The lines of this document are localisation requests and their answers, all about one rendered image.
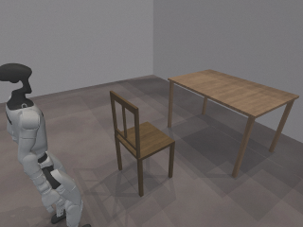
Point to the robot left forearm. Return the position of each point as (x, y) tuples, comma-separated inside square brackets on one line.
[(14, 139)]

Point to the left robot upper arm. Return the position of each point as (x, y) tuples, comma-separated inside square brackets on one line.
[(9, 128)]

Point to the right robot hand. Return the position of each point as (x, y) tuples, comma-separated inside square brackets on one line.
[(50, 198)]

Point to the chair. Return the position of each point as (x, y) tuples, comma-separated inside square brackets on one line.
[(142, 140)]

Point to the robot right forearm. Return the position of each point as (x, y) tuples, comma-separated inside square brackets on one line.
[(33, 169)]

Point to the right robot upper arm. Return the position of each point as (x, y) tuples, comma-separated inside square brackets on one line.
[(29, 122)]

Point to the table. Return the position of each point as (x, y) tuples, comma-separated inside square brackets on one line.
[(241, 95)]

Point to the right robot shin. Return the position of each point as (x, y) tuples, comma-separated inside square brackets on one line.
[(73, 215)]

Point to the robot shin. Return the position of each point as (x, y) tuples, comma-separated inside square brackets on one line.
[(73, 215), (59, 209)]

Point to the left robot shin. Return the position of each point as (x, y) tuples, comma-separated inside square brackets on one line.
[(59, 209)]

